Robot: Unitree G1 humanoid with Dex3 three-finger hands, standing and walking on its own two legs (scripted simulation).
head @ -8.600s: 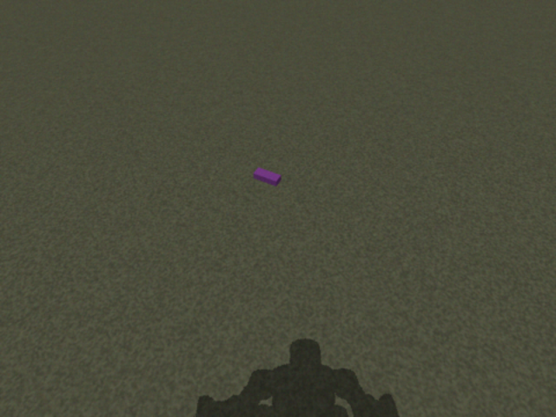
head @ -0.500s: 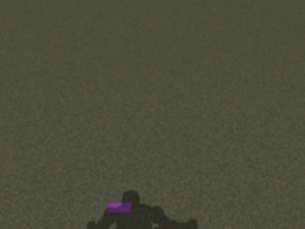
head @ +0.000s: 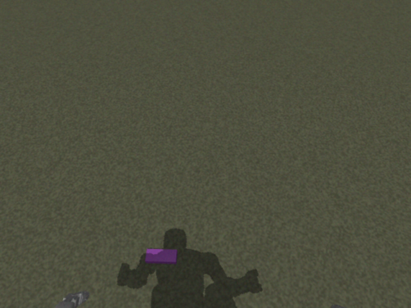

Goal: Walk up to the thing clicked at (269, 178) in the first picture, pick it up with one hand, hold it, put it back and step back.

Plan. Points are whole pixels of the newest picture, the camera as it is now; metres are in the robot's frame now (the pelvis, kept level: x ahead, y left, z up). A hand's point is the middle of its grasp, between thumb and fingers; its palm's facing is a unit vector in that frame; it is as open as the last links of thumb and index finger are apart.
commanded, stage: rise first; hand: left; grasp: from above
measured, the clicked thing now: (161, 256) +0.43 +0.20 -0.76
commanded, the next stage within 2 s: none
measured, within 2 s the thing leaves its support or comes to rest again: neither
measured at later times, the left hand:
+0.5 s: hand out of the picture +0.13 +0.25 -0.22, palm faces -0.14 -0.90 -0.42, open 13.8 cm
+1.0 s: hand (119, 295) +0.22 +0.27 -0.41, palm faces -0.47 -0.50 -0.73, open 14.1 cm
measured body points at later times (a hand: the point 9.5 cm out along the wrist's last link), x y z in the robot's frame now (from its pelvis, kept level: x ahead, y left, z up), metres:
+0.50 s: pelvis -0.01 -0.01 -0.07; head +0.08 +0.01 +0.37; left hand +0.13 +0.30 -0.19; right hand +0.13 -0.27 -0.17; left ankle +0.00 +0.11 -0.74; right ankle +0.00 -0.14 -0.74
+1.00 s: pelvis -0.06 -0.02 -0.27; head +0.13 +0.00 +0.14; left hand +0.25 +0.30 -0.37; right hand +0.11 -0.29 -0.39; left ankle +0.00 +0.11 -0.74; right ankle +0.00 -0.14 -0.74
